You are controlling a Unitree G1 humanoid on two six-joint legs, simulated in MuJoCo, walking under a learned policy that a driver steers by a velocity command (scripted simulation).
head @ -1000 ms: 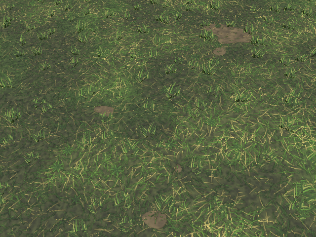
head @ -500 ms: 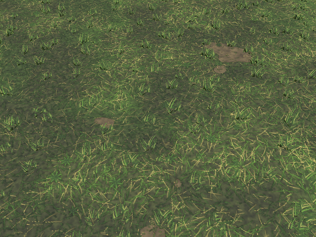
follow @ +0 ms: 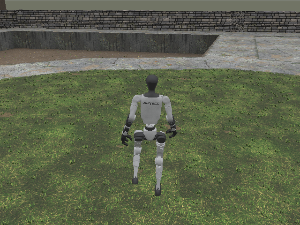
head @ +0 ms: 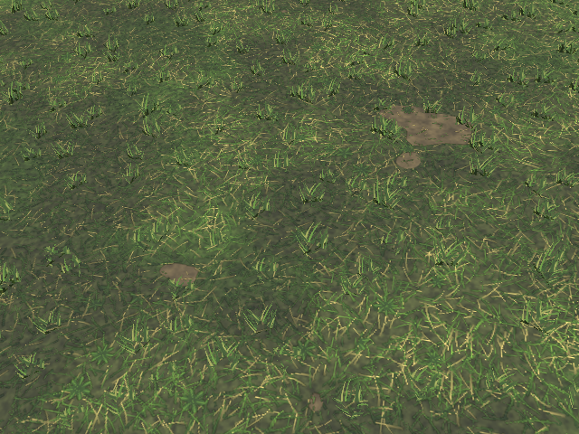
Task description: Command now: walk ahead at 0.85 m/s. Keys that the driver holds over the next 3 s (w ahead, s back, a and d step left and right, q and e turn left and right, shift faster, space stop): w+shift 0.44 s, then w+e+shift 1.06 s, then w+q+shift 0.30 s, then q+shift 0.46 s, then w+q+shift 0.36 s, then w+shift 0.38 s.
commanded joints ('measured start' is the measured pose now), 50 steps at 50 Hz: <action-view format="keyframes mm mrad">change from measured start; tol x32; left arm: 1 -30 129 19 -58 -4 -19 10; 18 206 -4 -37 -32 -6 1 35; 36 -429 78 6 -269 -43 6 -34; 41 194 300 117 -162 -57 69 -9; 50 -91 142 68 -244 -37 10 14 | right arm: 1 -53 -52 -12 -82 -10 2 2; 12 -440 -26 2 -225 8 -52 76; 18 272 -239 -79 -39 -3 -15 23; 50 -97 -109 -10 -114 -53 -64 -14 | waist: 1 -35 -113 148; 12 25 -124 196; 16 -277 -247 -131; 18 -181 272 -519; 28 5 -12 186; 40 185 117 -95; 42 31 -442 -196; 50 -83 12 96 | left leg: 1 -302 67 -41 -46 149 -31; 14 60 -149 146 -666 190 37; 16 552 -128 112 -645 147 99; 18 1259 297 -796 -794 -589 315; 27 305 130 -112 -1138 -44 150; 35 549 90 217 -1167 332 30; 40 717 147 227 -430 1344 -13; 41 471 65 226 -57 942 -43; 42 -81 -174 91 410 -279 -120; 50 6 -1 -114 -116 -102 -76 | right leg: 1 39 -241 331 -348 -112 -145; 10 182 -224 73 -437 353 -105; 15 404 -293 53 14 1398 -83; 16 241 -273 23 305 1391 -56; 18 -456 31 181 1011 -74 -13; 33 -451 -141 41 335 638 -7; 39 -279 57 -131 247 296 -102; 41 293 13 59 225 181 -165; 43 671 -282 987 -168 -447 -408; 50 -72 -75 529 -250 104 -282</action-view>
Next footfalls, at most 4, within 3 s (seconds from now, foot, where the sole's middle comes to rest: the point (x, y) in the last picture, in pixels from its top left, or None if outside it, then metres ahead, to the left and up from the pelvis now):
0.32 left None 0.49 0.12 -0.78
0.80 right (375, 293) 0.93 -0.13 -0.78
1.26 left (366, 180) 1.38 -0.13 -0.78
1.72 right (519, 165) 1.45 -0.64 -0.78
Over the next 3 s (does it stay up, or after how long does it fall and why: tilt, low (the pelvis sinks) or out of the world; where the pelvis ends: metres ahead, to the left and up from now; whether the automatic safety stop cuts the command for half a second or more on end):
stays up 2.02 -0.87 -0.02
